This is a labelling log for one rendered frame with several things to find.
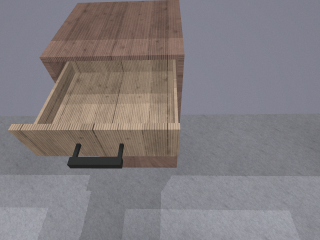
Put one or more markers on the cabinet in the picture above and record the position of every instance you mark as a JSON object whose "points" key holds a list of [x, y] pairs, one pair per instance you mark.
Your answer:
{"points": [[122, 31]]}

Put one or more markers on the drawer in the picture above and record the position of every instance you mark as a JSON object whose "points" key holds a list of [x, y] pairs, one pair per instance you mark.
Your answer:
{"points": [[102, 104]]}

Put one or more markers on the handle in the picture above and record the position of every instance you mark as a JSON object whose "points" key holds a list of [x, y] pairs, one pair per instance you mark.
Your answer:
{"points": [[76, 162]]}

